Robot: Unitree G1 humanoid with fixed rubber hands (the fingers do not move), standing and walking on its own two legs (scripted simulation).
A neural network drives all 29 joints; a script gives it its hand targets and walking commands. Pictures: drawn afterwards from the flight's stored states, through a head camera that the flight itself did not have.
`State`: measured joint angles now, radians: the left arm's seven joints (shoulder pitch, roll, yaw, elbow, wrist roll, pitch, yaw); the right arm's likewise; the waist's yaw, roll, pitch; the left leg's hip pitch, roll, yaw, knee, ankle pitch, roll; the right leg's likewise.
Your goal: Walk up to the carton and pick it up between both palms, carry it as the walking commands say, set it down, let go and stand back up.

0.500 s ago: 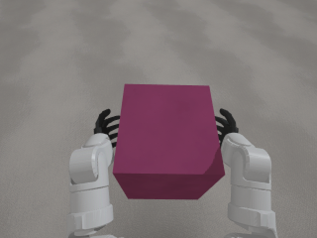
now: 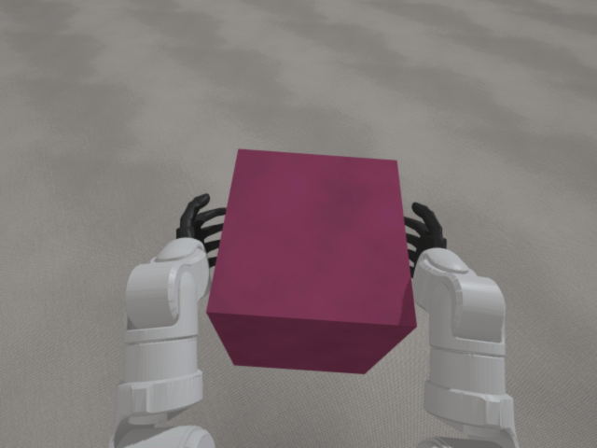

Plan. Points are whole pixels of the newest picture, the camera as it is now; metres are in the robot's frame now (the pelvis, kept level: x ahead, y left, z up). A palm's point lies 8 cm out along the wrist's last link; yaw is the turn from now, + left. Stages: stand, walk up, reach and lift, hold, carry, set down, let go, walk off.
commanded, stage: carry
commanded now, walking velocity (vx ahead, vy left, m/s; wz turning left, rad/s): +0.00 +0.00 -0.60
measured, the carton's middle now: (307, 272) +0.35 +0.01 +0.05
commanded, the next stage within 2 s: none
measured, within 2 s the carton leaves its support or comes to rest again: neither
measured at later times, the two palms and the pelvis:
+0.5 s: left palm (239, 289) +0.29 +0.09 +0.11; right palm (505, 351) +0.22 -0.19 +0.11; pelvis -0.06 +0.02 +0.01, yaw -16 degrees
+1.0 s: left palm (393, 360) +0.21 -0.08 +0.10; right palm out of the picture +0.05 -0.31 +0.10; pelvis -0.13 +0.01 +0.01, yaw -34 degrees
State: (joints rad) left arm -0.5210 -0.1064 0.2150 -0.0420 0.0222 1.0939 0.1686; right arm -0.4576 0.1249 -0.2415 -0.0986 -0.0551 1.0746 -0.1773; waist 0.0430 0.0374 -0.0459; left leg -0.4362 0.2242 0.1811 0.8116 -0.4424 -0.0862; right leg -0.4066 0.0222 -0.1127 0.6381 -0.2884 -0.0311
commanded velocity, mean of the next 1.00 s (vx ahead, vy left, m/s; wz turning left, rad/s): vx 0.00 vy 0.00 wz -0.60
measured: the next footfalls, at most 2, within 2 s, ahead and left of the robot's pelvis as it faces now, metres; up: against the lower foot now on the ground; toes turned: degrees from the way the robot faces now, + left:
left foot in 0.36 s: +0.01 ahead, +0.12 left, +0.00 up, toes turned -7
right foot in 0.70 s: -0.08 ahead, -0.12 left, +0.00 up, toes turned -32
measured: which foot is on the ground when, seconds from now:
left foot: up 0.00-0.34, down 0.36-0.70, up 0.72-1.00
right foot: down 0.00-0.38, up 0.40-0.68, down 0.70-1.00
